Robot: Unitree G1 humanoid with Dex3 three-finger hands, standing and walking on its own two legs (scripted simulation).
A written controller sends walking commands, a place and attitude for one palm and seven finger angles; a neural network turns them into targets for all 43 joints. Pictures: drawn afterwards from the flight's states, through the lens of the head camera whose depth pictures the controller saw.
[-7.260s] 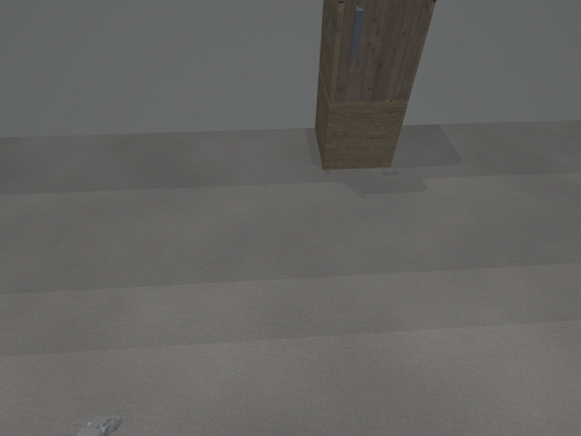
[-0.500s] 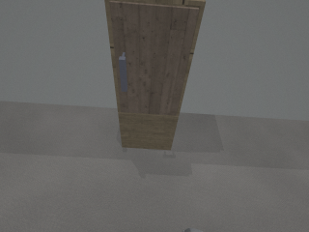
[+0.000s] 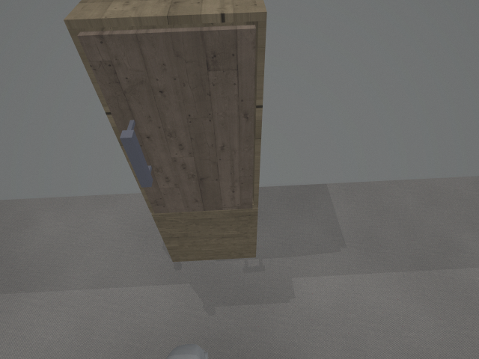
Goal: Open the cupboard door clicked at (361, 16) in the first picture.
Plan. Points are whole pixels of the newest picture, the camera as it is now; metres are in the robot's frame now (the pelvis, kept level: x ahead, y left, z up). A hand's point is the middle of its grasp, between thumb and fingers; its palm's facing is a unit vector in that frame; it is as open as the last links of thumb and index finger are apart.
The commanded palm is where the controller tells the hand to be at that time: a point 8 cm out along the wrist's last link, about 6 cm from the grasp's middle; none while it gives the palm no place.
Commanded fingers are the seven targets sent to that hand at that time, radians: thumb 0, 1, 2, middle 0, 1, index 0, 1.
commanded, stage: come to a stop and stand still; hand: left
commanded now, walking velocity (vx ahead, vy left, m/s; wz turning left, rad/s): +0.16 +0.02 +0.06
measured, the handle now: (139, 154) +0.59 +0.27 -0.04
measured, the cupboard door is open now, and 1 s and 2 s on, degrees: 0 0 0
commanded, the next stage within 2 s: look again from close up in 1.56 s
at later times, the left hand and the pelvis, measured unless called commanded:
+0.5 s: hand out of the picture +0.07 +0.20 -0.18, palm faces +0.03 -0.97 -0.24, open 7.3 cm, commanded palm none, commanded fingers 0.00 0.90 0.90 -0.20 -0.30 -0.20 -0.30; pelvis +0.04 +0.01 -0.01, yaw -3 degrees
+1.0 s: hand out of the picture +0.03 +0.18 -0.17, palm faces +0.05 -0.97 -0.23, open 7.3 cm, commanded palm none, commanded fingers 0.00 0.90 0.90 -0.20 -0.30 -0.20 -0.30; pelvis +0.02 +0.00 +0.00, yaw +0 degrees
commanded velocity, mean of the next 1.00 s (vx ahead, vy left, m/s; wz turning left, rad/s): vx -0.05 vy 0.03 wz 0.00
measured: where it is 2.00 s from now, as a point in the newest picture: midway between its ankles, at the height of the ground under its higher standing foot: outside the picture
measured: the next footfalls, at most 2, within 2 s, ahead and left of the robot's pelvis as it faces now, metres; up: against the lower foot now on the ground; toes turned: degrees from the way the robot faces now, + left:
left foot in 0.22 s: +0.18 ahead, +0.14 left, +0.00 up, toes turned +5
right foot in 0.58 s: +0.05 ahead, -0.13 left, +0.00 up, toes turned -6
